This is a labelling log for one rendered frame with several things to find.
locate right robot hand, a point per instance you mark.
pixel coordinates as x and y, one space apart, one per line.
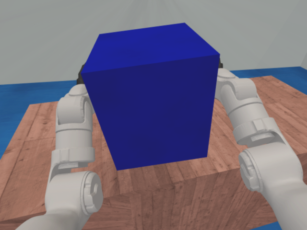
220 64

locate right robot forearm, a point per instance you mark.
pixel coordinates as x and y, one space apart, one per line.
251 122

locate carton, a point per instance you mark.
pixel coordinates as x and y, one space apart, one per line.
152 90

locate robot right upper arm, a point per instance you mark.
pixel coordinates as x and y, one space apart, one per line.
273 171

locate left robot hand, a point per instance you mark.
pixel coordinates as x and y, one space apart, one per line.
80 80

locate pedestal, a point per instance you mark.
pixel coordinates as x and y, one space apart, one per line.
199 194

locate left robot forearm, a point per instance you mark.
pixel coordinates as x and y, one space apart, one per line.
74 127

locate robot left upper arm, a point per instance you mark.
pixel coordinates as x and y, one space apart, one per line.
70 200

